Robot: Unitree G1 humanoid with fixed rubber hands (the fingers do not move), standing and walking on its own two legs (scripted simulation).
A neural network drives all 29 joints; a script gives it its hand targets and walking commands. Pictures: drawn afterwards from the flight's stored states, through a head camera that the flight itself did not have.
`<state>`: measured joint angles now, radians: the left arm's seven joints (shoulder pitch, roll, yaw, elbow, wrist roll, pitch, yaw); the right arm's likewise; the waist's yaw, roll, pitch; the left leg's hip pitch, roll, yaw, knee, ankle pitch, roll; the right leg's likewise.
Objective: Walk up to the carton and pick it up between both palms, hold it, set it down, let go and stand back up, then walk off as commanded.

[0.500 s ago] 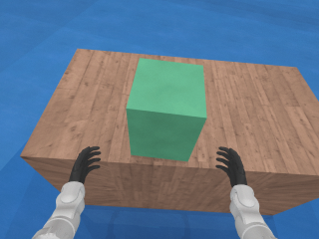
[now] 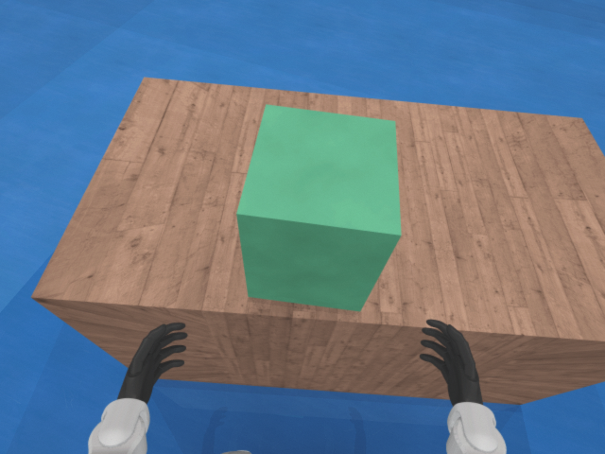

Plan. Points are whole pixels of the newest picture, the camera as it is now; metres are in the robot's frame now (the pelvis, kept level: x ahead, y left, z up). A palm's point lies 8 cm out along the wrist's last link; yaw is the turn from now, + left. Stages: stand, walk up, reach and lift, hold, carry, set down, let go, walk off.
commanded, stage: set down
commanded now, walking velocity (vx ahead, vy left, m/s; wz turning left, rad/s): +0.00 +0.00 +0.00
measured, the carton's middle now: (316, 215) +0.46 +0.00 -0.02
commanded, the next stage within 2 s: let go in 0.86 s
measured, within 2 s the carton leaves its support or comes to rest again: neither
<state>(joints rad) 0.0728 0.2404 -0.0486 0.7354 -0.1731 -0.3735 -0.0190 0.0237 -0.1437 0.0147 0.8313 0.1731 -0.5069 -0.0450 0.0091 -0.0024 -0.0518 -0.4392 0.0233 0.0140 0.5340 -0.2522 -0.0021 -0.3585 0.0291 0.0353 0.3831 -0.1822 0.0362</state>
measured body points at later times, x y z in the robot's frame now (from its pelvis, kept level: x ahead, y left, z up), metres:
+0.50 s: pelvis +0.00 -0.02 +0.00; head +0.03 +0.00 +0.45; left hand +0.18 +0.22 -0.09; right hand +0.21 -0.23 -0.07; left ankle +0.00 +0.09 -0.74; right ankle +0.00 -0.14 -0.74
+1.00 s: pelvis +0.00 -0.03 +0.01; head +0.03 -0.02 +0.45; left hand +0.16 +0.21 -0.09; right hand +0.19 -0.23 -0.08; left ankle +0.00 +0.09 -0.74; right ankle +0.00 -0.14 -0.74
